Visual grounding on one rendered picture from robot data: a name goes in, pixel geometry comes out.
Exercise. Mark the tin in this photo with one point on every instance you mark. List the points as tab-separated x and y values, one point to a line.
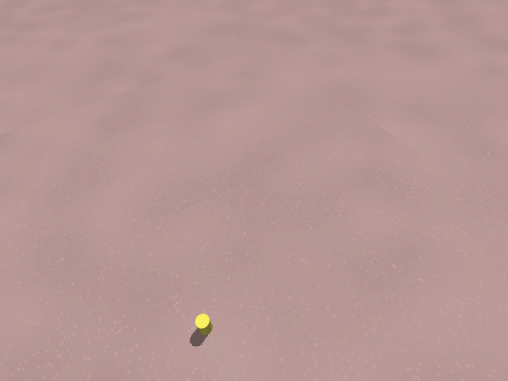
203	324

